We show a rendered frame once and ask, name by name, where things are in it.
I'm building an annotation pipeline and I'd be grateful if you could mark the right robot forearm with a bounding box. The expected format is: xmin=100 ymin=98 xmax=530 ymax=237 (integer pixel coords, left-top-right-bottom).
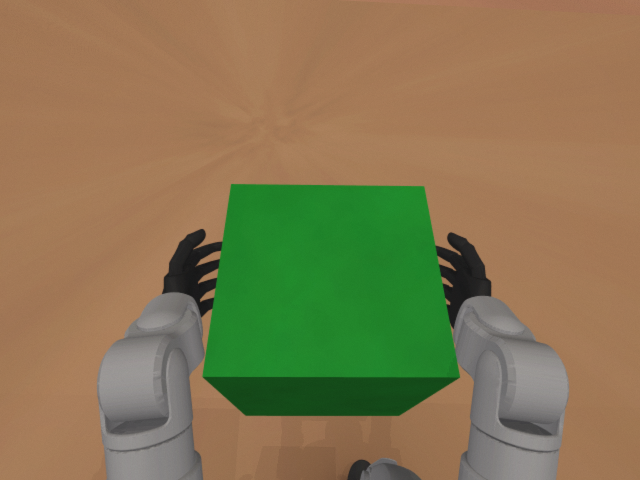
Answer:
xmin=453 ymin=296 xmax=569 ymax=480

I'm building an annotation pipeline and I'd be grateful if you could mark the carton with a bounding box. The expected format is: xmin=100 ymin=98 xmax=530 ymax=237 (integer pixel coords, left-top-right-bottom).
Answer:
xmin=202 ymin=184 xmax=460 ymax=416

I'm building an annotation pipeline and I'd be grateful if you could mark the left robot forearm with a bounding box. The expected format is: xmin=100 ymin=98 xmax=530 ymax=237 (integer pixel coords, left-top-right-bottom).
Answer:
xmin=97 ymin=292 xmax=205 ymax=480

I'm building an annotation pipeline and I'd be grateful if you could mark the left robot hand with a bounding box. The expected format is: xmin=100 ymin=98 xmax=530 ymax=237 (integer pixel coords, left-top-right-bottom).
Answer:
xmin=162 ymin=229 xmax=222 ymax=317

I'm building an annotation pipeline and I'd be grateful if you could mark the robot right shin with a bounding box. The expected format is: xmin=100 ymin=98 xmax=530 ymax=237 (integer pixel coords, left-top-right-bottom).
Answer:
xmin=369 ymin=458 xmax=397 ymax=468

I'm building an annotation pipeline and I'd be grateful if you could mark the right robot foot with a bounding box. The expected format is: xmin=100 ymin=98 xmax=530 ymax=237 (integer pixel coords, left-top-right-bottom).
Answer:
xmin=347 ymin=460 xmax=371 ymax=480

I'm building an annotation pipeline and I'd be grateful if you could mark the right robot hand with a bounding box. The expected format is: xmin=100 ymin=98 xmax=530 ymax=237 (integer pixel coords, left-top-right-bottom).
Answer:
xmin=435 ymin=232 xmax=491 ymax=329

